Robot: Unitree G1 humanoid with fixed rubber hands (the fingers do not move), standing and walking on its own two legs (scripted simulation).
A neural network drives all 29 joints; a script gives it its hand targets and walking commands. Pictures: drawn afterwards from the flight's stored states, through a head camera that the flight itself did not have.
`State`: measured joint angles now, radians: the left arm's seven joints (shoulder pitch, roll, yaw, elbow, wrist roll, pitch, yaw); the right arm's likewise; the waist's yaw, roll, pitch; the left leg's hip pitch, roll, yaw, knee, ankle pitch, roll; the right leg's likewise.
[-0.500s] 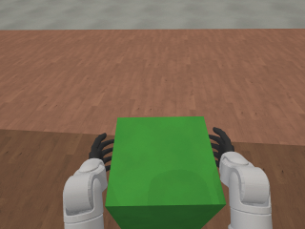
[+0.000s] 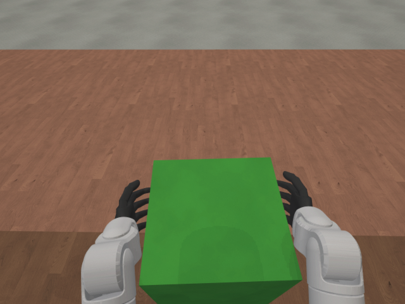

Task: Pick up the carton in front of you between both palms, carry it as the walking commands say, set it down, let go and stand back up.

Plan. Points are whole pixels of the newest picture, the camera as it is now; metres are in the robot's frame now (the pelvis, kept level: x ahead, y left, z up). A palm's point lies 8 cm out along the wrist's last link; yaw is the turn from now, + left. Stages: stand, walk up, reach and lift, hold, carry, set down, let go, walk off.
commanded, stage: carry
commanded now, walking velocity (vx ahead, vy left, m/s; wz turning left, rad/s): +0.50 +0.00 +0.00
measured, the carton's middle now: (213, 239) +0.26 +0.00 +0.02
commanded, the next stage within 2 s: none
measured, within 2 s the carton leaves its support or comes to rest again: neither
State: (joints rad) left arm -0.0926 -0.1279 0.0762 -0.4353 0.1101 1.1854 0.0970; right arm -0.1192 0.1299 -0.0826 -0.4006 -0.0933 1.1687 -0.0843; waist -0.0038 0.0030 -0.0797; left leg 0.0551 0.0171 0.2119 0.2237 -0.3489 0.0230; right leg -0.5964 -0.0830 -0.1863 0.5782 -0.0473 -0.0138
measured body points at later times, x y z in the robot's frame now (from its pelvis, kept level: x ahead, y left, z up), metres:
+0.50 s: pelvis +0.34 -0.01 +0.00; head +0.35 -0.01 +0.45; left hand +0.62 +0.16 +0.09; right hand +0.63 -0.15 +0.09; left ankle +0.48 +0.12 -0.71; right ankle +0.21 -0.09 -0.74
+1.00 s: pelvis +0.66 +0.02 -0.01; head +0.70 +0.02 +0.43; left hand +1.03 +0.18 +0.10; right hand +1.04 -0.13 +0.10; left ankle +0.52 +0.10 -0.74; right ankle +0.80 -0.07 -0.73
